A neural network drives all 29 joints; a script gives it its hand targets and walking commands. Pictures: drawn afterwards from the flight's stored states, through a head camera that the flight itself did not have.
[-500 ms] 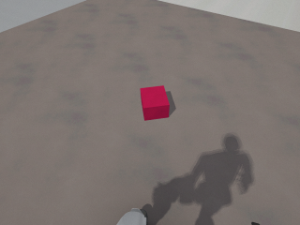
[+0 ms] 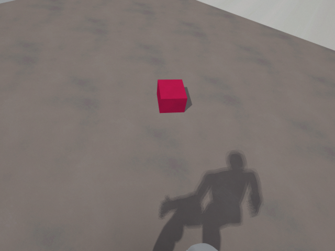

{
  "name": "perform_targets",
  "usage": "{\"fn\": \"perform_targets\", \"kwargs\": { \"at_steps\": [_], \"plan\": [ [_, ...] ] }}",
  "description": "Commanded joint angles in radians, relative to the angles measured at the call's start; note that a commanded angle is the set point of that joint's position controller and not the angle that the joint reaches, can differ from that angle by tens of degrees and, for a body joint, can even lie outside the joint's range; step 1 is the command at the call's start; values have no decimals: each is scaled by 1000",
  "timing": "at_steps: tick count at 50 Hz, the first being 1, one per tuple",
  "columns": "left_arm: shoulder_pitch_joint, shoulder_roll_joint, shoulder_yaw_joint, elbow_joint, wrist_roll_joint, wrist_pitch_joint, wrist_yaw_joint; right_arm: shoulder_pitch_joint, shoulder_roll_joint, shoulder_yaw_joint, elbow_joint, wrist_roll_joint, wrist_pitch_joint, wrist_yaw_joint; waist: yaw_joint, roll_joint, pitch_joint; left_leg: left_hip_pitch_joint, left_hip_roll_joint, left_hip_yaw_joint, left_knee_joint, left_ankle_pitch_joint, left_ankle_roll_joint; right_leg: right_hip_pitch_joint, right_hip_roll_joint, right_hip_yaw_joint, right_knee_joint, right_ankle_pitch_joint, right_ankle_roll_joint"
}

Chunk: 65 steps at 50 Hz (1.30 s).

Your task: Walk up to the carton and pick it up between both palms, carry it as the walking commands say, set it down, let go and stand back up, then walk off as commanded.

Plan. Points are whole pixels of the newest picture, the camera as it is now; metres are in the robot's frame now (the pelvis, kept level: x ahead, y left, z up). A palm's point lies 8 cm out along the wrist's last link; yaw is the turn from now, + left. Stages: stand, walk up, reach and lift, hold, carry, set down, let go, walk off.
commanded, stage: walk off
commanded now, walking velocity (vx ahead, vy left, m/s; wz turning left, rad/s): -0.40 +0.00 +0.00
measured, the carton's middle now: (171, 95) +1.37 -0.09 -0.69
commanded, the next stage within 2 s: stand in 1.96 s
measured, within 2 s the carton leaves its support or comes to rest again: neither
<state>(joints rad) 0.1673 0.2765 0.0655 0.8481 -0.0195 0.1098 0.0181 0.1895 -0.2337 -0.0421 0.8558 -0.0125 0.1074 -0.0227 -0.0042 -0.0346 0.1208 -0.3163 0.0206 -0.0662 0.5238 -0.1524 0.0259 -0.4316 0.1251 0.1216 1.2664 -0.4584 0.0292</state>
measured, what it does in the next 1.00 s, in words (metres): walks backwards: right foot, then left foot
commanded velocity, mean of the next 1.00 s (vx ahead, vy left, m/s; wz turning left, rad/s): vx -0.40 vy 0.00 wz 0.00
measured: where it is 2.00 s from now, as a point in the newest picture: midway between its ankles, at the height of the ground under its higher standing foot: outside the picture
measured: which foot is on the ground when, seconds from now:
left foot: down 0.00-0.24, up 0.26-0.54, down 0.56-1.00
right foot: up 0.00-0.22, down 0.24-0.58, up 0.60-1.00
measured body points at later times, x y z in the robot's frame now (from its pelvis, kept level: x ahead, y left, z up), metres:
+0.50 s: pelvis -0.22 +0.03 -0.01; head -0.20 +0.03 +0.44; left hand -0.09 +0.30 -0.13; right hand -0.15 -0.26 -0.14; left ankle -0.25 +0.13 -0.68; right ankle -0.19 -0.13 -0.74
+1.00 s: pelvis -0.45 +0.08 -0.01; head -0.42 +0.10 +0.44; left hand -0.36 +0.35 -0.16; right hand -0.36 -0.20 -0.13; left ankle -0.26 +0.15 -0.74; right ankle -0.54 -0.06 -0.71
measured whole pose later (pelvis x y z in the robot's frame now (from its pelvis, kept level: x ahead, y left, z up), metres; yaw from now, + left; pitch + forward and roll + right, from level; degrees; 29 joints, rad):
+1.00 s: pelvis -0.45 +0.08 -0.01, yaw -1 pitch -6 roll -5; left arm 0.15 0.27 0.06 0.93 -0.02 0.10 0.03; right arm 0.17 -0.26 -0.04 0.86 -0.01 0.11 -0.04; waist 0.00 0.03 0.16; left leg -0.33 0.01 -0.05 0.31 0.11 0.04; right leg -0.03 0.09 0.05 0.64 -0.48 -0.02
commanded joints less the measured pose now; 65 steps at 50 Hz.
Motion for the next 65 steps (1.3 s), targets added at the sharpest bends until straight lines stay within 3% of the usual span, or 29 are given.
{"fn": "perform_targets", "kwargs": {
  "at_steps": [1,7,10,11,12,13,14,15,17,22,27,28,29,30,31,32,33,35,40,46,49,50,51,52,53,54,56,61,65],
  "plan": [
    [84,105,38,-20,30,-8,1,-122,-176,-43,-112,-5,-27,-20,15,227,-85,-18,203,-212,-312,-118,95,38,1,-16,-9,0,30],
    [168,71,27,42,9,-2,19,-22,-212,-63,-38,-7,0,-41,11,368,-47,35,242,-276,-414,-224,53,237,-85,-81,-550,-124,-30],
    [257,77,30,106,12,-3,27,3,-216,-67,-33,7,6,-40,21,318,-61,-61,194,-243,-439,-268,-18,404,-76,-154,-822,13,-76],
    [278,64,27,115,20,-5,25,-3,-202,-71,-34,13,0,-38,49,201,-53,-104,122,-175,-313,-303,-59,407,-100,-87,-904,77,-102],
    [280,118,31,102,33,-8,23,1,-156,-60,-42,26,-4,-27,66,-109,-54,-187,-23,-35,52,-449,-93,294,-291,175,-1072,-58,-154],
    [29,196,23,-10,48,-6,12,96,-88,-53,-19,1,0,-32,-32,-188,-64,-239,-174,-8,501,-501,-97,105,-510,326,-1044,-29,-164],
    [-29,276,52,-37,62,4,22,-120,-136,-67,-95,-33,15,-30,73,-260,67,-145,-191,-87,735,-523,-82,-374,-575,321,-1203,-212,-268],
    [-195,223,26,-63,78,1,26,-86,-164,-67,-97,-17,18,-25,-37,-212,174,-69,-181,-148,872,-428,-66,-492,-481,229,-1178,-136,-222],
    [-363,156,16,-118,63,0,36,115,-220,-86,-13,-9,12,-17,-122,-101,76,-46,-197,-90,1068,-274,-85,-279,-343,52,-1082,156,-143],
    [13,134,28,-66,46,-59,47,-47,-158,-60,-75,-2,-13,2,76,-122,-160,-331,-82,-121,635,-376,-100,594,-436,170,-770,1031,-248],
    [-4,166,45,-89,62,-36,8,65,-125,-35,-46,28,-13,14,19,-259,-174,48,0,9,-3,-274,-59,329,-365,128,-774,876,-165],
    [22,148,33,-85,51,-37,9,103,-131,-35,-26,20,-17,11,0,-189,-174,147,-8,26,-185,-100,-60,223,-332,100,-759,673,-114],
    [67,98,27,-87,41,-43,4,97,-214,-50,-33,-5,-29,14,-2,91,-178,240,94,-134,-288,-85,-41,27,-218,-5,-646,343,-38],
    [-14,96,35,-136,37,-32,21,99,-340,-77,-52,-3,-30,18,-68,516,-169,119,435,-480,-296,278,132,-141,19,-112,-309,-194,17],
    [-68,118,41,-109,46,-15,25,136,-285,-63,-59,-21,-28,17,-108,314,-134,-118,422,-439,-287,249,144,-1,2,101,-75,-252,-6],
    [-68,96,40,-94,37,-9,12,38,-252,-50,-70,-25,-27,0,-37,214,-73,-225,330,-340,-284,124,120,72,13,133,36,-156,-29],
    [-2,112,46,-66,30,-4,2,-93,-240,-45,-100,-27,-21,-9,36,203,-46,-257,257,-253,-278,-15,82,75,18,116,90,-57,-34],
    [71,126,53,-21,46,-6,-6,-170,-185,-42,-128,-11,-25,-12,58,189,-90,-124,204,-207,-279,-66,74,40,28,42,183,35,-7],
    [23,126,45,-15,26,-5,12,-88,-170,-39,-98,2,-24,-23,-24,231,-63,56,206,-268,-338,-178,91,26,9,-15,-61,-16,38],
    [144,68,25,46,4,-8,18,-23,-205,-60,-44,-4,-4,-33,4,312,-90,70,219,-289,-410,-217,66,252,-62,-78,-567,-132,-33],
    [275,74,28,115,10,-9,19,-23,-225,-74,-42,0,-4,-33,40,358,-120,-18,155,-213,-474,-222,-33,434,-49,-170,-772,29,-65],
    [308,85,31,132,22,-12,20,-46,-212,-73,-53,8,-8,-37,71,270,-108,-78,98,-161,-412,-246,-86,472,-65,-164,-886,80,-97],
    [332,81,29,137,30,-10,26,-67,-183,-67,-70,15,-7,-34,91,62,-45,-152,-2,-72,-152,-378,-123,365,-158,-35,-989,31,-131],
    [141,124,12,43,40,-7,23,32,-98,-51,-48,18,2,-28,25,-254,-106,-190,-135,27,393,-499,-101,175,-482,327,-1026,-60,-181],
    [-30,236,34,-40,58,-1,25,-68,-152,-71,-77,-16,12,-32,40,-175,50,-174,-221,-64,671,-517,-102,-272,-581,313,-1161,-100,-259],
    [-172,287,46,-52,72,-5,35,-85,-174,-72,-107,-24,17,-25,-18,-273,109,-56,-179,-144,851,-476,-79,-482,-549,279,-1202,-150,-268],
    [-394,162,17,-112,63,-19,40,90,-228,-90,-35,-12,15,-11,-140,-92,89,-41,-186,-129,1049,-282,-70,-316,-380,81,-1068,153,-166],
    [23,141,33,-57,47,-60,42,-39,-147,-53,-68,-12,-14,3,69,-79,-145,-320,-94,-105,661,-368,-97,547,-434,154,-765,1038,-243],
    [-28,160,45,-101,68,-47,26,13,-122,-28,-62,28,-11,17,37,-294,-197,-42,1,-4,184,-382,-74,405,-379,106,-767,1003,-177]
  ]
}}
